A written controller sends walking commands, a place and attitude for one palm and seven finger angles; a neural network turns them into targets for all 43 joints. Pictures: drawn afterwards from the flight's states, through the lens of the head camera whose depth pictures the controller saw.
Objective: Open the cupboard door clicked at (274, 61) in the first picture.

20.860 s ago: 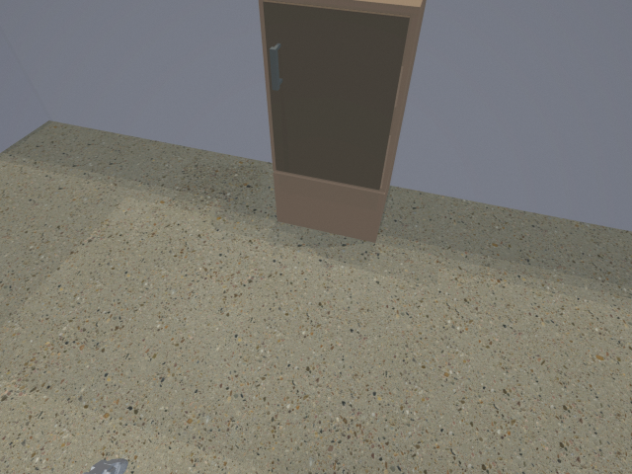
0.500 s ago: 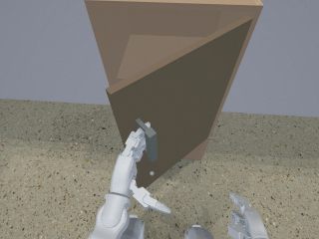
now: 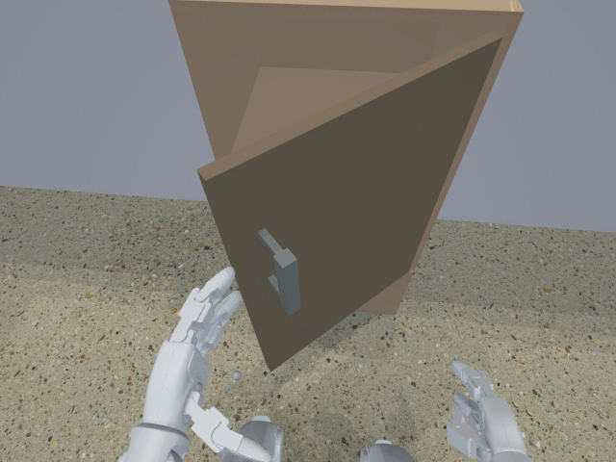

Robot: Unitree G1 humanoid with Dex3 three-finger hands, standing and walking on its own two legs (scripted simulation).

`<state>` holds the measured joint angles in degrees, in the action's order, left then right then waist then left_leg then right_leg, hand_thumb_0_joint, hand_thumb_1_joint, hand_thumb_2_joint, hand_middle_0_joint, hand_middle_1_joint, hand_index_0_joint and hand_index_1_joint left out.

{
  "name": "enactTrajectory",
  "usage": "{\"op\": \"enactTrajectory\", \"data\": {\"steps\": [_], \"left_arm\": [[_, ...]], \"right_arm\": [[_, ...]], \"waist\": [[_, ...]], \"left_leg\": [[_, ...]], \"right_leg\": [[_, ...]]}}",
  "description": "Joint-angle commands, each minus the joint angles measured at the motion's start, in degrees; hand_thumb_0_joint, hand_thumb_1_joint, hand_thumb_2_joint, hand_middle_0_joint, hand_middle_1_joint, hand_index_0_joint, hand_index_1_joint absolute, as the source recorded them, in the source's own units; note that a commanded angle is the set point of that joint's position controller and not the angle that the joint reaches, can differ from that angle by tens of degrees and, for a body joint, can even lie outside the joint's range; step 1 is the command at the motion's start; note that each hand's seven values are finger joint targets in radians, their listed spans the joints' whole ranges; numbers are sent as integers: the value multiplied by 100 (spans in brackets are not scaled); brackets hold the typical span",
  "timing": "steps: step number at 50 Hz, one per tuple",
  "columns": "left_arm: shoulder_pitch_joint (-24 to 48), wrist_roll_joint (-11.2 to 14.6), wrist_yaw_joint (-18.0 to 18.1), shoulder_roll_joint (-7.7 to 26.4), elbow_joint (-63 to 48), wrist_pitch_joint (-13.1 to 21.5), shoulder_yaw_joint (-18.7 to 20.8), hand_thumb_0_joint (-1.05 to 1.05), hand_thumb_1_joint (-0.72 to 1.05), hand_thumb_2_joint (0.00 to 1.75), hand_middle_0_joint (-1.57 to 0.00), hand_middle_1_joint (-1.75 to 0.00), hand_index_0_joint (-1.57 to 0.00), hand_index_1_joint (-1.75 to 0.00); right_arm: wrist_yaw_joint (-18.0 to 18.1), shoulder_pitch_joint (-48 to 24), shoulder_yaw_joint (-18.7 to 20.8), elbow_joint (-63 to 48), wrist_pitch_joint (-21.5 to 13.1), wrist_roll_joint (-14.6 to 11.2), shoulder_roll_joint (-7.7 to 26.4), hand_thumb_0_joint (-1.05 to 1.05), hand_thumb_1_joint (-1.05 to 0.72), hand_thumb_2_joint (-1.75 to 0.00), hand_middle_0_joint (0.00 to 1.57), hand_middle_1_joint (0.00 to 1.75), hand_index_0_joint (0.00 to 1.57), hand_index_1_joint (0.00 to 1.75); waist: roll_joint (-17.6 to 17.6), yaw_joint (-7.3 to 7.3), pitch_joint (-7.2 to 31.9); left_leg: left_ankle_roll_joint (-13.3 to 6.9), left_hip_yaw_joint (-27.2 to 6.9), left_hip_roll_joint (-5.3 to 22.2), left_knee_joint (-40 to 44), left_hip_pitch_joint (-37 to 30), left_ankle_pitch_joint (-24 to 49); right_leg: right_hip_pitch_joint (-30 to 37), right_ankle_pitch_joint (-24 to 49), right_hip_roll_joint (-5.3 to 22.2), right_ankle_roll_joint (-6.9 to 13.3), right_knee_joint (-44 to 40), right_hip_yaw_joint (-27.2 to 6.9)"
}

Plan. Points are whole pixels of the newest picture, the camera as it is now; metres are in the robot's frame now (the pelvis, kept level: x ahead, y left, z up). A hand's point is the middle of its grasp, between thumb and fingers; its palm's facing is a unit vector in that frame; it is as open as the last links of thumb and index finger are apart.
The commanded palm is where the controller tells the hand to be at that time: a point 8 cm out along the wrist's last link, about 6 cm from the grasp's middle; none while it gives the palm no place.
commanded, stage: slide the hand sideways off the handle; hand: left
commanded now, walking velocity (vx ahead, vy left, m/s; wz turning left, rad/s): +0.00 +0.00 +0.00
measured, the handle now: (279, 273) +0.34 +0.06 +0.06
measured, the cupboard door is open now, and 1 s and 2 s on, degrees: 42 42 42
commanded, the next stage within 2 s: draw the hand back to the body in 0.22 s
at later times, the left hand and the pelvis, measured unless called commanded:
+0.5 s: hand (193, 388) +0.19 +0.13 +0.08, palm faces -0.11 -0.99 -0.06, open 16.3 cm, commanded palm +0.17 +0.20 +0.10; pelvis -0.01 +0.00 +0.00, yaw +0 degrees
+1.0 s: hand (75, 370) +0.19 +0.21 +0.15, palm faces +0.17 -0.94 -0.29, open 15.1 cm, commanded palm +0.15 +0.26 +0.18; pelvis +0.01 +0.02 +0.05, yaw +0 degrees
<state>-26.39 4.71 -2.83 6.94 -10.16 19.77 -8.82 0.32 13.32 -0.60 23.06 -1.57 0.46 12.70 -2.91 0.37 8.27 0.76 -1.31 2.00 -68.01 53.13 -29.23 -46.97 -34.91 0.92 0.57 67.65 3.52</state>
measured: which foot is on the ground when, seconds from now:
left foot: down 0.00-1.00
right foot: down 0.00-1.00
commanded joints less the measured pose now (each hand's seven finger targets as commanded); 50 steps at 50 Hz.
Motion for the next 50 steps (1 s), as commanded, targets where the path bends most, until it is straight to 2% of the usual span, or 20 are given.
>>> {"op": "enactTrajectory", "data": {"steps": [1,5,9,13,16,19,22,23,25,27,30,32,36,39,41,42,43,44,45,50], "left_arm": [[70,139,-203,247,-1271,388,227,0,-50,30,-15,-30,-15,-30],[12,247,-369,453,-1278,423,521,0,-50,30,-15,-30,-15,-30],[-283,467,-525,579,-1488,447,796,0,-50,30,-15,-30,-15,-30],[-235,578,-656,544,-1535,441,750,0,-50,30,-15,-30,-15,-30],[-230,579,-723,491,-1351,401,664,0,-50,30,-15,-30,-15,-30],[-152,603,-684,993,-1903,355,1084,0,-50,30,-15,-30,-15,-30],[-287,692,-622,1152,-2198,170,1315,0,-50,30,-15,-30,-15,-30],[-446,766,-624,1064,-2190,97,1332,0,-50,30,-15,-30,-15,-30],[-666,888,-658,988,-1951,-64,1426,0,-50,30,-15,-30,-15,-30],[-484,947,-713,991,-1845,-194,1427,0,-50,30,-15,-30,-15,-30],[-499,991,-866,969,-1807,-318,1340,0,-50,30,-15,-30,-15,-30],[-415,1020,-955,1067,-1851,-359,1371,0,-50,30,-15,-30,-15,-30],[-469,1123,-1035,1351,-2263,-351,1747,0,-50,30,-15,-30,-15,-30],[-392,1178,-1001,1453,-2416,-400,1939,0,-40,34,-15,-30,-15,-30],[-407,1247,-999,1485,-2410,-479,2074,0,-32,37,-16,-30,-16,-30],[-606,374,-183,2224,-2549,-844,2235,0,-29,39,-16,-30,-16,-30],[-640,284,157,1621,-2678,-1060,1895,0,-26,40,-16,-30,-16,-30],[-701,223,337,1494,-2670,-1198,1812,0,-22,42,-16,-30,-16,-30],[-757,86,484,1402,-2702,-1303,1702,0,-18,43,-16,-30,-16,-30],[-509,-216,949,1712,-2806,-1503,1890,0,-1,51,-17,-30,-17,-30]], "right_arm": [[102,-193,262,-947,-344,-19,560,0,-90,-90,20,30,20,30],[160,-209,268,-933,-390,-27,583,0,-90,-90,20,30,20,30],[201,-225,295,-943,-444,-50,560,0,-90,-90,20,30,20,30],[224,-222,291,-900,-497,-64,566,0,-90,-90,20,30,20,30],[240,-220,282,-890,-515,-69,583,0,-90,-90,20,30,20,30],[285,-230,299,-962,-527,-97,603,0,-90,-90,20,30,20,30],[331,-236,279,-1013,-507,-143,574,0,-90,-90,20,30,20,30],[338,-236,264,-1026,-501,-176,542,0,-90,-90,20,30,20,30],[359,-251,243,-991,-469,-220,530,0,-90,-90,20,30,20,30],[390,-295,207,-961,-485,-243,570,0,-90,-90,20,30,20,30],[407,-291,171,-957,-569,-262,610,0,-90,-90,20,30,20,30],[433,-312,163,-940,-626,-251,657,0,-90,-90,20,30,20,30],[443,-288,140,-937,-720,-279,632,0,-90,-90,20,30,20,30],[441,-320,110,-885,-774,-304,615,0,-90,-90,20,30,20,30],[449,-336,98,-852,-814,-316,609,0,-90,-90,20,30,20,30],[630,-353,76,-813,-692,-253,559,0,-90,-90,20,30,20,30],[694,-392,6,-827,-656,-211,469,0,-90,-90,20,30,20,30],[707,-331,1,-778,-639,-221,472,0,-90,-90,20,30,20,30],[701,-325,-22,-725,-616,-208,462,0,-90,-90,20,30,20,30],[752,-453,-52,-556,-644,-134,558,0,-90,-90,20,30,20,30]], "waist": [[526,-200,1033],[435,-145,1049],[335,-25,1389],[367,-121,1296],[458,-161,982],[163,-28,1270],[96,58,1374],[65,55,1262],[315,30,963],[373,-41,667],[283,-77,367],[371,-103,310],[75,37,497],[-182,61,387],[-190,85,331],[69,375,368],[48,180,-2],[17,149,-87],[-203,148,-210],[125,145,-221]], "left_leg": [[-193,-20,-229,766,-1040,1198],[-185,2,-238,661,-902,1104],[-181,33,-252,596,-990,1373],[-189,7,-242,547,-934,1388],[-185,-16,-237,542,-721,1052],[-200,11,-230,692,-1018,1118],[-210,12,-246,962,-1325,1241],[-201,34,-256,1047,-1385,1216],[-191,30,-255,1182,-1392,1146],[-198,10,-245,1277,-1380,977],[-196,-25,-225,1505,-1519,755],[-213,-81,-220,1618,-1615,715],[-192,-91,-213,1848,-1990,949],[-177,-109,-203,2006,-2166,924],[-172,-135,-193,2114,-2260,926],[-191,-8,-122,2372,-2415,838],[-211,55,-153,2440,-2561,771],[-195,13,-130,2493,-2623,742],[-206,37,-121,2557,-2703,764],[-228,-15,-71,3003,-3210,945]], "right_leg": [[328,1977,-213,47,-1142,-123],[285,1785,-214,63,-1112,-184],[514,2157,-208,53,-1049,-244],[430,2241,-209,20,-1035,-225],[230,1702,-209,21,-1128,-248],[454,1617,-221,63,-1232,-311],[787,1737,-260,72,-1383,-233],[844,1733,-262,57,-1492,-225],[933,1698,-283,19,-1677,-176],[909,1408,-273,10,-1882,-212],[825,1097,-279,-3,-2055,-131],[890,1033,-297,5,-2135,-108],[1163,1343,-319,34,-2144,-13],[1243,1334,-333,51,-2237,27],[1318,1371,-345,47,-2318,59],[1412,1250,-171,124,-2827,-321],[1320,1129,-136,77,-3039,-294],[1316,1105,-123,73,-3062,-223],[1402,1160,-117,71,-3087,-182],[1885,1377,-109,42,-3410,-91]]}}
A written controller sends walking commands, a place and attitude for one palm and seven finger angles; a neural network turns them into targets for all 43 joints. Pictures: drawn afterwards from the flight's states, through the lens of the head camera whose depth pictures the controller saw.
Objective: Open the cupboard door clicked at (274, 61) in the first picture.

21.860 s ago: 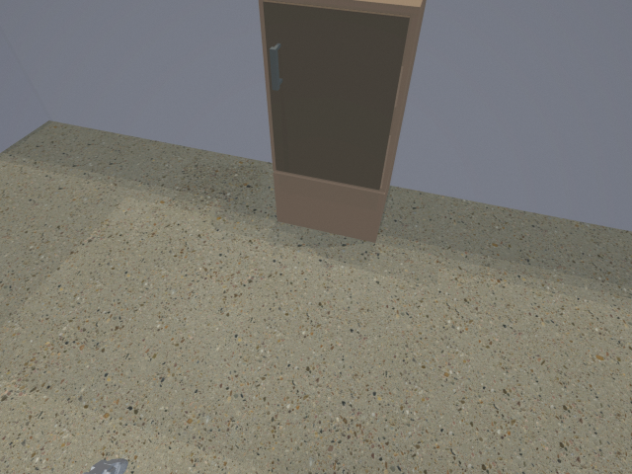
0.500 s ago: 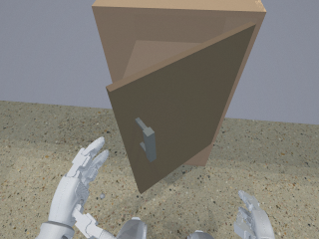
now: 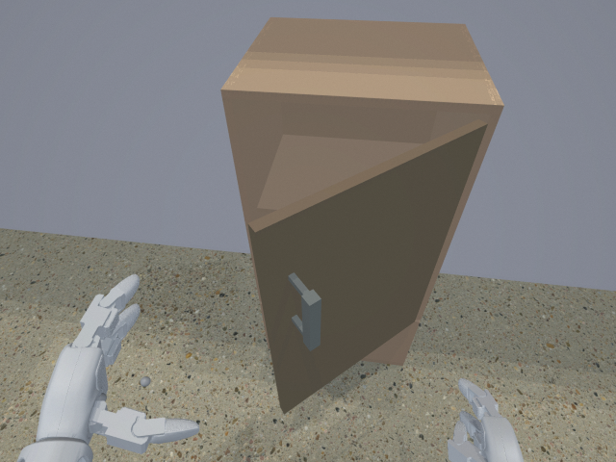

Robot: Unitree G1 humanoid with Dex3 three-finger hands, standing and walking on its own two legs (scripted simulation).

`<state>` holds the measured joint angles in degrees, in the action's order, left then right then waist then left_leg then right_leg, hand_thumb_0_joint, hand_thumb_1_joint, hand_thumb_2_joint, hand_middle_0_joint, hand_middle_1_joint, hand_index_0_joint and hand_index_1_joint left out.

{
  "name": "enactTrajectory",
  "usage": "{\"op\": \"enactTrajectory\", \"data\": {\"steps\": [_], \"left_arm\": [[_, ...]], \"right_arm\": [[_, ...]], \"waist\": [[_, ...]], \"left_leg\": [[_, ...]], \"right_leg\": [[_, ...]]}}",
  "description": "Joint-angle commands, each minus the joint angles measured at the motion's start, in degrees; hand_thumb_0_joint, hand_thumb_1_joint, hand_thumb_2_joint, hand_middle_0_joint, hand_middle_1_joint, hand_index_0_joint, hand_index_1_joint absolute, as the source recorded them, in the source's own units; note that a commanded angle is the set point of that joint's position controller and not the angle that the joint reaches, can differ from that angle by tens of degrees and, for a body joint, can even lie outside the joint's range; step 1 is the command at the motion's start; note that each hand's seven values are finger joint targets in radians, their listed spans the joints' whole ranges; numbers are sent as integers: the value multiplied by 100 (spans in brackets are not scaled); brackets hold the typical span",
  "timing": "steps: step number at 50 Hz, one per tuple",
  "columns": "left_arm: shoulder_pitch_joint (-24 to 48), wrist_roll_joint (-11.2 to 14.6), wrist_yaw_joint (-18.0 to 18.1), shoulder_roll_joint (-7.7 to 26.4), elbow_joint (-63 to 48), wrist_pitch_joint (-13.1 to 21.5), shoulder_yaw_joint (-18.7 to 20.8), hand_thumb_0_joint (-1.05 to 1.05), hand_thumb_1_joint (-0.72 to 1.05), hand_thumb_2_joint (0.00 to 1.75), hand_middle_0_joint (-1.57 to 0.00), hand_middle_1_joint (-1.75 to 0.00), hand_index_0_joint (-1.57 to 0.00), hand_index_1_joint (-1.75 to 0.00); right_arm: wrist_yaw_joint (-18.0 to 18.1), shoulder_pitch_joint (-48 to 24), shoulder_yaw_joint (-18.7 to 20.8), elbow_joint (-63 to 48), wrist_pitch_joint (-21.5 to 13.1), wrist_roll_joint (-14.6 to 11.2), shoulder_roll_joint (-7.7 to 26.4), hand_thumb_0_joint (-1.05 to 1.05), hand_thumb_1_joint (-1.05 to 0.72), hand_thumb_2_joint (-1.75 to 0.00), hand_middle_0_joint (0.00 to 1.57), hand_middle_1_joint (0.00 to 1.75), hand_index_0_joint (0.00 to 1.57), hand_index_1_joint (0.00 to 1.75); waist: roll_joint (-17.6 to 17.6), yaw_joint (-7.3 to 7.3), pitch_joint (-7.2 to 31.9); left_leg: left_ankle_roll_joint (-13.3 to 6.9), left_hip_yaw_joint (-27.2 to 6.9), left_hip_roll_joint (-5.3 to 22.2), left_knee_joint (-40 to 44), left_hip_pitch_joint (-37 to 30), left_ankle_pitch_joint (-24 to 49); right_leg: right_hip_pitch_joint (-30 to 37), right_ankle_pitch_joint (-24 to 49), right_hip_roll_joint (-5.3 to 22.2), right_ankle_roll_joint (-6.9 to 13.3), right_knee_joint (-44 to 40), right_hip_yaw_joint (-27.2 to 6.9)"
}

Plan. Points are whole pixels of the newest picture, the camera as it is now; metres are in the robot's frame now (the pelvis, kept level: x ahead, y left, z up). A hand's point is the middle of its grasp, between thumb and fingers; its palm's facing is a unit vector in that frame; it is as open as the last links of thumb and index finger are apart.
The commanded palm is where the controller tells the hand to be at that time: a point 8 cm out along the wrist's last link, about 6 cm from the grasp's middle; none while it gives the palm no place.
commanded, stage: draw the hand back to the body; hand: left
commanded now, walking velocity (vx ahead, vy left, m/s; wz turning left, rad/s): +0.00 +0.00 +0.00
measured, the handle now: (303, 312) +0.33 +0.04 +0.01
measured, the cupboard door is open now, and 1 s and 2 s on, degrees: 42 42 42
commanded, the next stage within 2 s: step back with the hand held close in 0.90 s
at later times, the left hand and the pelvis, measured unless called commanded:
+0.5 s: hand (68, 289) +0.22 +0.25 +0.19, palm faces +0.41 -0.81 -0.43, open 9.3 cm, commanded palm +0.18 +0.30 +0.21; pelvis +0.03 +0.00 +0.04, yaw -1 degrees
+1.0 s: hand (86, 288) +0.22 +0.23 +0.20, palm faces +0.43 -0.80 -0.42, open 7.4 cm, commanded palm +0.17 +0.27 +0.22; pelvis +0.03 -0.03 +0.04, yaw -1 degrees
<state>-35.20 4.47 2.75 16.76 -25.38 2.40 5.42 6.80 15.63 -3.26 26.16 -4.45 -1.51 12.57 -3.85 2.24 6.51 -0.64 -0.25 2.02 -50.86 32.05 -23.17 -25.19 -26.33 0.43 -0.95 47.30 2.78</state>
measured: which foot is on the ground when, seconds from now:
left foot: down 0.00-1.00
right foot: down 0.00-1.00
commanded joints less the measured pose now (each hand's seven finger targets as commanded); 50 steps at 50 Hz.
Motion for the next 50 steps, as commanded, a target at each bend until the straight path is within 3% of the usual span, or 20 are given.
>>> {"op": "enactTrajectory", "data": {"steps": [1,2,5,7,12,17,22,26,30,37,41,46,48,50], "left_arm": [[457,-214,449,796,-1314,227,554,0,2,52,-17,-30,-17,-30],[494,-247,505,936,-1252,212,701,0,6,54,-17,-30,-17,-30],[580,-278,566,874,-1385,219,714,0,17,58,-17,-30,-17,-30],[664,-289,598,1009,-1397,212,903,0,23,62,-18,-30,-18,-30],[610,-254,585,1039,-1194,196,1167,0,41,69,-18,-30,-18,-30],[765,-219,561,1198,-1225,214,1526,0,58,76,-19,-30,-19,-30],[1041,-157,559,1466,-1290,250,1984,0,76,84,-19,-30,-19,-30],[1361,-112,545,1519,-1279,289,2180,0,90,90,-20,-30,-20,-30],[1137,-90,427,1087,-799,234,1781,0,90,90,-20,-30,-20,-30],[1300,-109,437,1545,-1160,365,2086,0,90,90,-20,-30,-20,-30],[1355,-114,450,1484,-1234,404,2051,0,90,90,-20,-30,-20,-30],[1268,-74,406,1332,-777,398,1981,0,90,90,-20,-30,-20,-30],[1269,-65,374,1294,-642,415,1947,0,90,90,-20,-30,-20,-30],[1255,-60,368,1317,-649,461,1976,0,90,90,-20,-30,-20,-30]], "right_arm": [[117,-691,212,-823,-379,75,581,0,-90,-90,20,30,20,30],[134,-750,208,-752,-404,82,604,0,-90,-90,20,30,20,30],[122,-761,171,-652,-481,99,590,0,-90,-90,20,30,20,30],[104,-817,171,-551,-527,104,625,0,-90,-90,20,30,20,30],[39,-910,211,-348,-564,117,640,0,-90,-90,20,30,20,30],[-41,-977,251,-203,-537,141,661,0,-90,-90,20,30,20,30],[-77,-1058,294,-106,-473,166,664,0,-90,-90,20,30,20,30],[-106,-1089,325,-34,-419,165,657,0,-90,-90,20,30,20,30],[-165,-1127,379,-2,-343,168,693,0,-90,-90,20,30,20,30],[-127,-1237,425,8,-358,211,693,0,-90,-90,20,30,20,30],[-106,-1278,398,60,-410,196,617,0,-90,-90,20,30,20,30],[-92,-1298,429,109,-410,195,630,0,-90,-90,20,30,20,30],[-88,-1302,450,134,-399,190,642,0,-90,-90,20,30,20,30],[-90,-1312,461,140,-400,196,629,0,-90,-90,20,30,20,30]], "waist": [[203,-38,5],[137,3,-41],[-16,17,-6],[-80,72,21],[157,116,-147],[17,162,-137],[79,202,-142],[-184,178,-155],[121,138,-443],[250,231,-38],[-220,193,-252],[338,180,-579],[311,169,-682],[318,199,-536]], "left_leg": [[-94,-106,-77,1375,-1223,381],[-84,-126,-73,1476,-1315,467],[-56,-168,-57,1763,-1612,830],[-31,-204,-48,1932,-1796,1098],[4,-161,4,2248,-2144,1695],[47,-93,37,2491,-2486,2346],[39,18,25,2623,-2700,2670],[33,110,-1,2698,-2883,2660],[-13,164,4,2786,-2933,2597],[-70,254,-79,2756,-3108,2605],[-47,302,-109,2762,-3167,2532],[-83,321,-91,2811,-3115,2331],[-82,340,-81,2850,-3125,2221],[-102,343,-94,2853,-3168,2199]], "right_leg": [[-165,584,-46,193,-1446,-26],[-54,654,-59,209,-1525,-23],[293,1031,-44,212,-1563,26],[564,1233,-47,226,-1682,24],[992,1694,-65,209,-1972,45],[1399,2118,-73,210,-2194,26],[1697,2515,-85,211,-2420,-12],[1762,2598,-77,193,-2568,-44],[1702,2620,-92,145,-2709,-30],[1998,2957,-70,150,-2823,-118],[1848,2900,-61,142,-2917,-150],[1719,2741,-92,92,-3061,-147],[1672,2627,-77,79,-3133,-181],[1727,2604,-67,76,-3132,-203]]}}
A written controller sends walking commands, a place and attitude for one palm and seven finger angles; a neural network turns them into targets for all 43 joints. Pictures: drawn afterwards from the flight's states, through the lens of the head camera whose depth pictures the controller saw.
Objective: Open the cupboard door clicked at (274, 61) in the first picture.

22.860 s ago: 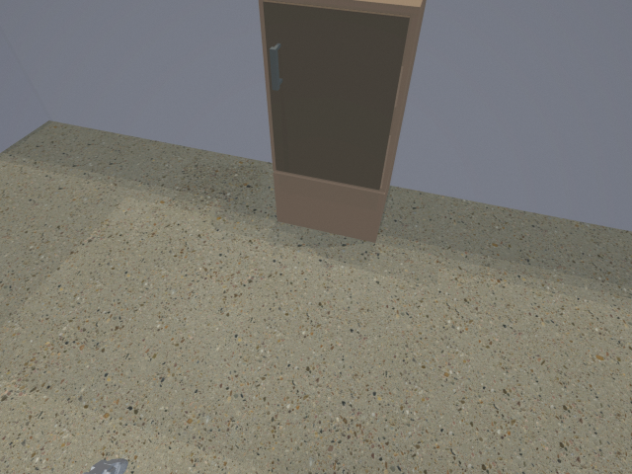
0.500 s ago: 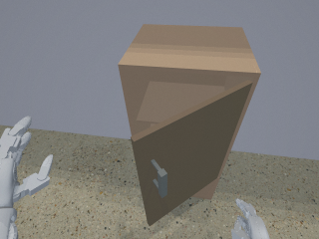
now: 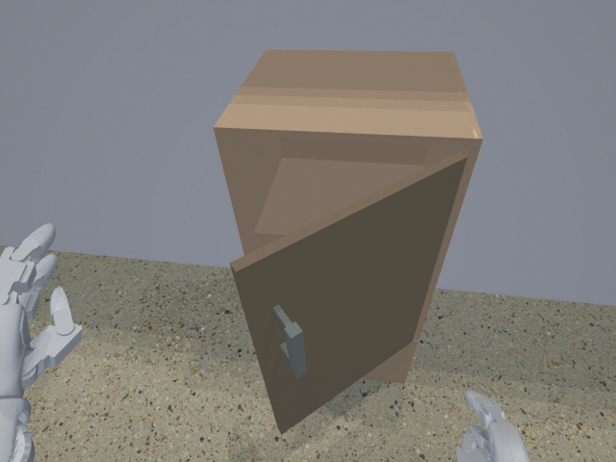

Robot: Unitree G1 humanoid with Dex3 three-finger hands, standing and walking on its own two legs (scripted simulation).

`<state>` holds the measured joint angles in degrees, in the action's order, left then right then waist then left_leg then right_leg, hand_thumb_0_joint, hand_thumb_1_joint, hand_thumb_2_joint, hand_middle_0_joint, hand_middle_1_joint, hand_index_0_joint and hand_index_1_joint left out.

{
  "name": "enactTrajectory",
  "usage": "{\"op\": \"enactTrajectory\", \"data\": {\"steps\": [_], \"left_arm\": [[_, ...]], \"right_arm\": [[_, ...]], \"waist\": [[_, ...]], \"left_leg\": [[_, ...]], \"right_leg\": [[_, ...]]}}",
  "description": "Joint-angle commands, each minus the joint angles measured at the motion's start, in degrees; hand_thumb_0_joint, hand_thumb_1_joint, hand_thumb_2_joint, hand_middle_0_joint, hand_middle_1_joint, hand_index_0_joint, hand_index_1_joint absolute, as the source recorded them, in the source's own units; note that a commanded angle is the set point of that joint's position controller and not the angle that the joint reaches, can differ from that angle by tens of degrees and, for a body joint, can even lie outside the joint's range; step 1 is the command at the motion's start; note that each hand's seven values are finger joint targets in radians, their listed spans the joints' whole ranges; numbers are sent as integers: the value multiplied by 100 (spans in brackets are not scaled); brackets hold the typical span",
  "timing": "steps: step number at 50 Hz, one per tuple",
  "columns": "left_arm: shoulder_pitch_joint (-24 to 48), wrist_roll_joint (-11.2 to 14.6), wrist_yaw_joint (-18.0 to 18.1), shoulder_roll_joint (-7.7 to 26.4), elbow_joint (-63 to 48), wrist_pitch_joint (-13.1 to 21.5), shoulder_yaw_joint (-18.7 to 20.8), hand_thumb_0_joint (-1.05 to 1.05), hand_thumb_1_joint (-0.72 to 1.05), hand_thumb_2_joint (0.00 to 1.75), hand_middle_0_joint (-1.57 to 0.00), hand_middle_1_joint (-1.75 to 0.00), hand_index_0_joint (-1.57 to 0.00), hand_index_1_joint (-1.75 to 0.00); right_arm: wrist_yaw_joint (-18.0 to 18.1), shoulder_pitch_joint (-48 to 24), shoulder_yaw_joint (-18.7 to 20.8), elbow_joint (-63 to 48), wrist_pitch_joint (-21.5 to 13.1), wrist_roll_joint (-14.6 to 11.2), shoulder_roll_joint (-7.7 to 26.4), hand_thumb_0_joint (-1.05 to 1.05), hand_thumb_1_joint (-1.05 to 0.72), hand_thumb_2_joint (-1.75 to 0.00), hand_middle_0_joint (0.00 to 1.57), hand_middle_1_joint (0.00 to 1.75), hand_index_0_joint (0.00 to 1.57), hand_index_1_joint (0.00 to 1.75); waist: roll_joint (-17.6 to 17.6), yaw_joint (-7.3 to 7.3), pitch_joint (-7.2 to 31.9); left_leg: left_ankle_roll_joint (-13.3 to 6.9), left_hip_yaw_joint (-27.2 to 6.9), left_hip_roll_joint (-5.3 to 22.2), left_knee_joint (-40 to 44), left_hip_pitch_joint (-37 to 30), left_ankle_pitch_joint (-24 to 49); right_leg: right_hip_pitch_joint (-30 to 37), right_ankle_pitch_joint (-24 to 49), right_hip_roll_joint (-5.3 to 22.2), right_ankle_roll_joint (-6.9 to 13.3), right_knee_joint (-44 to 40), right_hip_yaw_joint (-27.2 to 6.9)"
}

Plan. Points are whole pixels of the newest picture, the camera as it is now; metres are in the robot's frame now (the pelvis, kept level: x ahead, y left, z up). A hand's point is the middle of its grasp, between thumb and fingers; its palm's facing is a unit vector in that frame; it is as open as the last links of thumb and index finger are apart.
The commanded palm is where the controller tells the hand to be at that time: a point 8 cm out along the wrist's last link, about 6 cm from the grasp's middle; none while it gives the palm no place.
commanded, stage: step back with the hand held close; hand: left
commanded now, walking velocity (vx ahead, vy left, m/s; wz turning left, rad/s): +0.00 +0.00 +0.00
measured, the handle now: (289, 342) +0.30 +0.08 -0.04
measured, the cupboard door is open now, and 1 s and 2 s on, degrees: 42 42 42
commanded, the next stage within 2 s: stop stepping back and stand still in 1.08 s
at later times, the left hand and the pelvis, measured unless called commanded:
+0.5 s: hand (33, 359) +0.15 +0.29 +0.15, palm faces +0.34 -0.78 -0.54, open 7.4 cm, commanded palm +0.09 +0.33 +0.17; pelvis -0.06 +0.03 +0.00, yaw -2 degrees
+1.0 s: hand out of the picture +0.02 +0.33 +0.15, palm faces +0.53 -0.72 -0.44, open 7.4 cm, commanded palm -0.05 +0.37 +0.17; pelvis -0.16 +0.05 -0.02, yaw +5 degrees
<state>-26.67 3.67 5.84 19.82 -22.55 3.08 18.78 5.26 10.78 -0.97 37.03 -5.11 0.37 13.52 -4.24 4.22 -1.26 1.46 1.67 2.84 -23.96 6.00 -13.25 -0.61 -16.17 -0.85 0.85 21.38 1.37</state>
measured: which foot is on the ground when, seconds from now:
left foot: down 0.00-1.00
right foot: down 0.00-0.96, up 0.98-1.00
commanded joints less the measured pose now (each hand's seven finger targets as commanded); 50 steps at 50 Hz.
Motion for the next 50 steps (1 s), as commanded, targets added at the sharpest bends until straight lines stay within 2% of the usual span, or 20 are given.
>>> {"op": "enactTrajectory", "data": {"steps": [1,2,3,5,8,15,19,23,26,32,35,37,38,41,43,45,46,47,48,50], "left_arm": [[996,4,78,1224,-1428,473,712,0,90,90,-20,-30,-20,-30],[2006,-107,174,2186,-1596,793,1593,0,90,90,-20,-30,-20,-30],[889,-62,92,1483,-944,791,1108,0,90,90,-20,-30,-20,-30],[265,-71,30,1243,-856,678,860,0,90,90,-20,-30,-20,-30],[-158,-76,55,1231,-1167,733,900,0,90,90,-20,-30,-20,-30],[-499,-23,180,1561,-1552,730,1277,0,90,90,-20,-30,-20,-30],[-601,-24,252,1574,-1653,780,1324,0,90,90,-20,-30,-20,-30],[-653,-47,281,1466,-1683,812,1217,0,90,90,-20,-30,-20,-30],[-634,-87,308,1406,-1644,873,1180,0,90,90,-20,-30,-20,-30],[-320,-280,378,1482,-1900,1110,1395,0,90,90,-20,-30,-20,-30],[-254,-330,383,1409,-1920,1165,1431,0,90,90,-20,-30,-20,-30],[-391,-307,386,1552,-2016,1233,1574,0,90,90,-20,-30,-20,-30],[-473,-264,386,1499,-2052,1242,1506,0,90,90,-20,-30,-20,-30],[-577,-177,427,1521,-2017,1284,1413,0,90,90,-20,-30,-20,-30],[-296,-204,505,1377,-1981,1212,1182,0,90,90,-20,-30,-20,-30],[155,-207,506,1426,-1963,1175,1133,0,90,90,-20,-30,-20,-30],[355,-189,490,1424,-1937,1183,1116,0,90,90,-20,-30,-20,-30],[671,-237,495,1461,-2182,1253,1098,0,90,90,-20,-30,-20,-30],[705,-334,561,1498,-2083,1298,1330,0,90,90,-20,-30,-20,-30],[694,-400,545,1548,-1926,1346,1487,0,90,90,-20,-30,-20,-30]], "right_arm": [[66,-876,230,-964,-366,2,555,0,-90,-90,20,30,20,30],[61,-728,122,-1152,-262,-59,549,0,-90,-90,20,30,20,30],[71,-818,204,-1008,-189,-7,547,0,-90,-90,20,30,20,30],[26,-818,265,-1105,-50,-2,592,0,-90,-90,20,30,20,30],[24,-763,314,-1204,69,-3,629,0,-90,-90,20,30,20,30],[78,-800,376,-1427,266,-63,554,0,-90,-90,20,30,20,30],[91,-761,400,-1485,286,-69,585,0,-90,-90,20,30,20,30],[76,-746,402,-1503,240,-78,628,0,-90,-90,20,30,20,30],[47,-706,405,-1505,194,-83,673,0,-90,-90,20,30,20,30],[79,-732,418,-1528,-11,-40,771,0,-90,-90,20,30,20,30],[64,-678,452,-1528,-115,-38,729,0,-90,-90,20,30,20,30],[41,-604,475,-1475,-205,-25,699,0,-90,-90,20,30,20,30],[28,-564,459,-1472,-232,-35,612,0,-90,-90,20,30,20,30],[-42,-331,525,-1126,-238,-21,555,0,-90,-90,20,30,20,30],[-79,-328,493,-959,-161,14,459,0,-90,-90,20,30,20,30],[-37,-412,438,-950,-186,-1,492,0,-90,-90,20,30,20,30],[23,-532,407,-991,-206,-2,611,0,-90,-90,20,30,20,30],[111,-770,409,-1072,-271,18,776,0,-90,-90,20,30,20,30],[148,-696,396,-1023,-367,80,704,0,-90,-90,20,30,20,30],[60,-571,499,-879,-461,104,536,0,-90,-90,20,30,20,30]], "waist": [[170,-24,408],[-47,-307,-187],[579,-317,-16],[753,-319,154],[186,-319,734],[477,-316,1097],[170,-303,1111],[10,-333,868],[45,-381,577],[-616,-341,318],[-690,-311,414],[-544,-330,561],[-179,-363,540],[1120,-476,508],[1558,-533,449],[1369,-602,218],[542,-580,-66],[-800,-510,-246],[-1449,-464,52],[-854,-475,598]], "left_leg": [[-308,156,-190,147,-643,1218],[-319,70,-160,-30,-317,788],[-350,-14,-132,-230,-229,923],[-340,78,-126,-298,-307,1163],[-314,98,-6,-151,-413,1894],[-276,89,106,-162,-279,2388],[-274,6,150,-47,-39,2314],[-294,-115,204,153,436,1517],[-336,-232,225,367,1062,97],[-624,-889,595,1192,2843,-2362],[-698,-972,729,1232,3338,-2785],[-615,-848,517,846,2898,-2509],[-527,-665,314,466,2582,-2238],[-93,-90,-358,-2205,460,-1050],[-55,-144,-343,-2635,126,-837],[-136,-220,-224,-1247,232,-666],[-290,-707,107,-148,727,-985],[-532,-1613,887,955,1718,-1612],[-1003,-2572,1770,1658,2836,-2312],[-1184,-2453,1979,1873,3202,-2902]], "right_leg": [[-704,1606,76,-104,-562,-95],[-1325,1832,319,-90,-852,-439],[-1362,2130,446,-108,-774,-413],[-1333,2630,499,-150,-675,-413],[-1046,2793,472,-156,-304,-261],[-1016,2904,356,-191,-8,-221],[-965,2530,274,-190,163,-201],[-999,1810,204,-192,192,-204],[-1028,1019,170,-172,143,-282],[-121,91,-175,-238,998,-166],[195,84,-292,-204,1495,-126],[-199,-10,-220,-116,1136,-338],[-643,-226,-72,-33,765,-581],[-3566,-1544,1087,610,-814,-2029],[-3913,-934,1440,753,-807,-1924],[-3659,-378,979,331,-210,-1352],[-3454,-588,431,27,427,-1039],[-2832,-799,-102,-203,1540,-578],[-1769,-813,-428,-277,3338,-349],[-1127,-845,-493,-258,5020,-654]]}}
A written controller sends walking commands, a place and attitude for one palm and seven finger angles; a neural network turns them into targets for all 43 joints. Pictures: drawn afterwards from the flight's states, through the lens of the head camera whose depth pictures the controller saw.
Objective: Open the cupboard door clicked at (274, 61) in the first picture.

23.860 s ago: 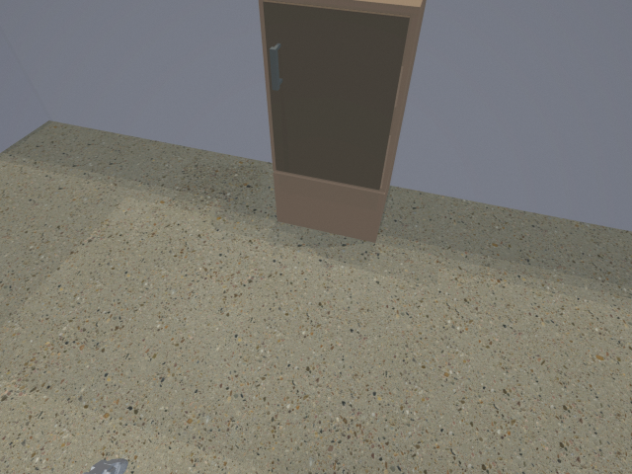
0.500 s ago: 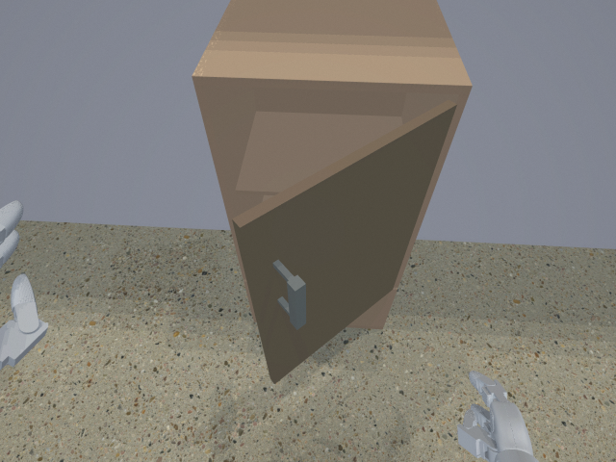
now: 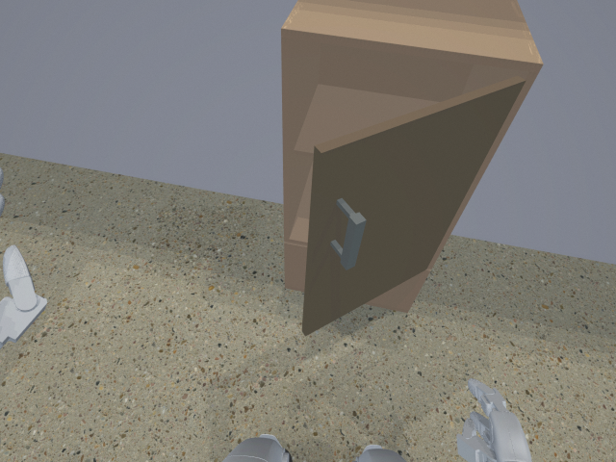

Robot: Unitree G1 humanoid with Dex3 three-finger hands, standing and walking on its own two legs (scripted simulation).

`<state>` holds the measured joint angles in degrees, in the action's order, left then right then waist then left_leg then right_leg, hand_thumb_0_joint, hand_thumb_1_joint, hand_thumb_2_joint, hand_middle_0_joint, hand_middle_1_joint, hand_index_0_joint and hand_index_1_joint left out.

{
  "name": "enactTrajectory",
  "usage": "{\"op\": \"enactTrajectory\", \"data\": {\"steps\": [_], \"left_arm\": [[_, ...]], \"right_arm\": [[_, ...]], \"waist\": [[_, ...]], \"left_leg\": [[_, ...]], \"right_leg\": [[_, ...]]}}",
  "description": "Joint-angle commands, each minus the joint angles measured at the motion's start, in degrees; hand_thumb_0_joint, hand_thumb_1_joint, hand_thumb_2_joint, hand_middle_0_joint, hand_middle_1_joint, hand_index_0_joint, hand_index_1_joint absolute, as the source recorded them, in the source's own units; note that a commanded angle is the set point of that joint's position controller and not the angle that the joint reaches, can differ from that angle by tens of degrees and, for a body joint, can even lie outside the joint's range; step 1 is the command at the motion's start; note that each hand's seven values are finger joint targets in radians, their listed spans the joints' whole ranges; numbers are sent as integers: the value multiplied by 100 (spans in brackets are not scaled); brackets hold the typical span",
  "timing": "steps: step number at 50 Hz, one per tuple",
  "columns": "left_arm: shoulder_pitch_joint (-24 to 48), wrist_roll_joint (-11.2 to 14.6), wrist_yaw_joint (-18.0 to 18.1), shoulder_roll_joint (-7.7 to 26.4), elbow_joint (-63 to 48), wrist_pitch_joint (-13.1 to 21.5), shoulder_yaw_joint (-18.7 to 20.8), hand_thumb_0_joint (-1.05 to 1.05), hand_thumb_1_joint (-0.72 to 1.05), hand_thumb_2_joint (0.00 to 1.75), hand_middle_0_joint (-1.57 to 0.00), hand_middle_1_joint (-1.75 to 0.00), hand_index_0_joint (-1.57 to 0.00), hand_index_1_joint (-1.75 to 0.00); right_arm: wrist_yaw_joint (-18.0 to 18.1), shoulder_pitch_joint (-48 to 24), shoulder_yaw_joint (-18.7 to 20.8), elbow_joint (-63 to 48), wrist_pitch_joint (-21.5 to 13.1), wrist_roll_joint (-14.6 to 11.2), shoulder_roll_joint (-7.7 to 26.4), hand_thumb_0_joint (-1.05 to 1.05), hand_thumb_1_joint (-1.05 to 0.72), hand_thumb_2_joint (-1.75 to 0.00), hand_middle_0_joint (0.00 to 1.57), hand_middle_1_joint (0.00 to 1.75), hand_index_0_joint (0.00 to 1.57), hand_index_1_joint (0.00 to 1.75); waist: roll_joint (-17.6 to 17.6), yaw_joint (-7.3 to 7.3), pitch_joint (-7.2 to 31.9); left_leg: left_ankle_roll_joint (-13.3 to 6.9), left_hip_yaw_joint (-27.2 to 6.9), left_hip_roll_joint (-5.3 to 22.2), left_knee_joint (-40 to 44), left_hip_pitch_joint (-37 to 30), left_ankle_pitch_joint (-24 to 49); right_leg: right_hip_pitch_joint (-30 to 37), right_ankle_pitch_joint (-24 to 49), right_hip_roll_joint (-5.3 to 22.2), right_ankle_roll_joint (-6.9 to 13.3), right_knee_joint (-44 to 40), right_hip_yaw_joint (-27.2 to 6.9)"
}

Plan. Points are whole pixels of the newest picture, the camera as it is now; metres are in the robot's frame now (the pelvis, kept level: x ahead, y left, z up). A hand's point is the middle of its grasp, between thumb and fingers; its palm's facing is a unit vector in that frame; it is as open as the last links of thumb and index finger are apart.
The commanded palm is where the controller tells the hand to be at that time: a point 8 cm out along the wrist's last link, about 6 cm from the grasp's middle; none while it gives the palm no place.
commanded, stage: step back with the hand held close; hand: left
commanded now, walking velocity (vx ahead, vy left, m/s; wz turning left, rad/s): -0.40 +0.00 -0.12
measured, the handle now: (345, 234) +0.46 -0.01 -0.01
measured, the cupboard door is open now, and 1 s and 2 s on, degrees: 42 42 42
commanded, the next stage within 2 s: stop stepping back and stand still in 0.08 s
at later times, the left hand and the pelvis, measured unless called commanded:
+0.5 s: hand (42, 369) +0.15 +0.23 +0.18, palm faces +0.30 -0.84 -0.46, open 7.4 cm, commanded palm +0.09 +0.27 +0.20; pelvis -0.09 -0.01 +0.01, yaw -9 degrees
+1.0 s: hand out of the picture +0.09 +0.25 +0.18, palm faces +0.37 -0.83 -0.43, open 7.4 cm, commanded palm +0.04 +0.29 +0.20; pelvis -0.14 +0.01 +0.01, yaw -8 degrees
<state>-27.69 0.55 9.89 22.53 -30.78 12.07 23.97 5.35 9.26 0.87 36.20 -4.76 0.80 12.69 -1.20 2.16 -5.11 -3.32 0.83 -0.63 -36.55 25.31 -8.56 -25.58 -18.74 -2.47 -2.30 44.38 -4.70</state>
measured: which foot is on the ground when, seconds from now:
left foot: down 0.00-0.28, up 0.30-0.40, down 0.42-0.64, up 0.66-0.86, down 0.88-1.00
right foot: up 0.00-0.26, down 0.28-0.44, up 0.46-0.58, down 0.60-1.00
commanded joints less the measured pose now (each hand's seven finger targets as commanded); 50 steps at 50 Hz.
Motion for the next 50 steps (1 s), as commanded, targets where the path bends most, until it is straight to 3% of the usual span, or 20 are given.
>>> {"op": "enactTrajectory", "data": {"steps": [1,4,7,11,14,16,18,20,22,23,25,27,29,31,32,34,37,41,45,50], "left_arm": [[642,-56,99,1239,-1057,435,960,0,90,90,-20,-30,-20,-30],[84,113,93,1024,-1469,310,719,0,90,90,-20,-30,-20,-30],[-98,222,73,978,-1688,248,568,0,90,90,-20,-30,-20,-30],[-205,344,-23,1159,-1437,301,702,0,90,90,-20,-30,-20,-30],[-330,359,-47,1781,-1514,419,1102,0,90,90,-20,-30,-20,-30],[-293,353,34,2112,-1461,453,1495,0,90,90,-20,-30,-20,-30],[-461,365,-24,1477,-974,187,1128,0,90,90,-20,-30,-20,-30],[-504,361,-30,1261,-771,50,966,0,90,90,-20,-30,-20,-30],[-203,325,-71,1268,-687,24,770,0,90,90,-20,-30,-20,-30],[36,324,-54,1209,-666,77,664,0,90,90,-20,-30,-20,-30],[125,251,-29,1363,-757,110,726,0,90,90,-20,-30,-20,-30],[-105,210,12,1451,-917,108,862,0,90,90,-20,-30,-20,-30],[-685,172,9,1258,-992,122,781,0,90,90,-20,-30,-20,-30],[-1002,129,-22,1391,-998,162,868,0,90,90,-20,-30,-20,-30],[-927,158,-2,1569,-1177,198,1037,0,90,90,-20,-30,-20,-30],[-409,171,-24,1326,-1036,269,899,0,90,90,-20,-30,-20,-30],[40,119,-11,1253,-422,306,790,0,90,90,-20,-30,-20,-30],[308,25,100,1003,-33,301,487,0,90,90,-20,-30,-20,-30],[470,55,80,1049,-723,360,475,0,90,90,-20,-30,-20,-30],[318,35,16,1010,-862,294,505,0,90,90,-20,-30,-20,-30]], "right_arm": [[-15,-374,401,-792,-503,36,668,0,-90,-90,20,30,20,30],[-170,-526,416,-858,-542,2,614,0,-90,-90,20,30,20,30],[-226,-515,310,-793,-550,18,572,0,-90,-90,20,30,20,30],[-246,-322,210,-757,-529,28,541,0,-90,-90,20,30,20,30],[-200,-326,146,-715,-346,12,437,0,-90,-90,20,30,20,30],[-222,-447,-13,-916,-427,63,414,0,-90,-90,20,30,20,30],[-97,-343,114,-970,-414,-156,469,0,-90,-90,20,30,20,30],[5,-263,105,-804,-419,-154,603,0,-90,-90,20,30,20,30],[16,-215,152,-776,-520,-131,792,0,-90,-90,20,30,20,30],[-39,-40,129,-734,-596,-128,774,0,-90,-90,20,30,20,30],[-58,-196,108,-659,-690,-10,738,0,-90,-90,20,30,20,30],[-71,-320,134,-761,-671,-15,735,0,-90,-90,20,30,20,30],[-88,-380,127,-917,-567,-45,683,0,-90,-90,20,30,20,30],[-116,-373,187,-1007,-399,-21,599,0,-90,-90,20,30,20,30],[-134,-295,269,-933,-311,-10,662,0,-90,-90,20,30,20,30],[-120,-75,278,-710,-376,12,683,0,-90,-90,20,30,20,30],[-11,-19,150,-695,-423,-37,521,0,-90,-90,20,30,20,30],[144,42,161,-547,-664,-6,566,0,-90,-90,20,30,20,30],[68,-14,184,-736,-745,-26,791,0,-90,-90,20,30,20,30],[-51,-188,85,-701,-788,-49,637,0,-90,-90,20,30,20,30]], "waist": [[-779,-252,1084],[-712,-144,1385],[-1522,-195,1404],[-1401,-144,1474],[772,-164,1228],[902,-143,1420],[1544,-210,1448],[457,-412,1511],[-1045,-365,1494],[-1068,-323,1278],[-812,-297,923],[-933,-179,685],[-1282,-166,628],[104,-181,522],[1173,-168,597],[1001,-376,307],[746,-431,490],[388,-270,503],[-583,-203,751],[-579,-193,477]], "left_leg": [[-735,-2188,2206,2815,949,-2933],[-535,-1354,1751,2408,-466,-1719],[-134,-1024,1494,2919,-768,-2072],[480,-303,983,2535,-1276,-1561],[621,204,127,-1040,-1647,-560],[523,82,278,-1629,-155,-908],[354,46,177,-432,-185,-542],[135,269,22,783,-1733,1202],[-343,-880,941,981,-2707,2643],[-529,-1631,1348,1432,-2373,2532],[-440,-2076,1513,2300,-1226,244],[-208,-1464,1174,2943,-18,-2227],[82,-751,764,2640,905,-2858],[378,15,1,318,658,-2161],[473,30,-200,-1774,320,-1644],[481,-324,87,-2985,548,-1147],[392,-11,376,-1333,-31,-894],[150,398,126,714,-1297,-1132],[-274,-1189,1219,1602,-1559,-137],[-19,-522,910,1736,-445,-517]], "right_leg": [[1159,-622,-326,75,2771,-35],[463,-903,-167,128,2093,304],[873,-1218,-286,249,726,784],[1442,-1160,-296,504,-2292,1100],[-139,-1,1736,1219,-3609,-958],[1062,2882,2164,1406,-2878,-927],[2066,4169,1434,910,-1870,-253],[1516,4103,955,361,-1099,380],[426,1173,373,18,-155,646],[281,-674,202,35,85,493],[767,-1300,212,159,66,434],[1743,-1063,149,288,-519,715],[2621,-623,99,381,-1297,951],[1620,-1783,953,769,-2857,-386],[420,-2671,2212,1252,-3848,-2174],[-152,-2180,2149,1244,-3805,-1903],[193,-1440,1504,882,-3251,-528],[338,-1497,1310,816,-2894,-457],[691,486,394,260,-1244,370],[1546,735,336,181,-1465,548]]}}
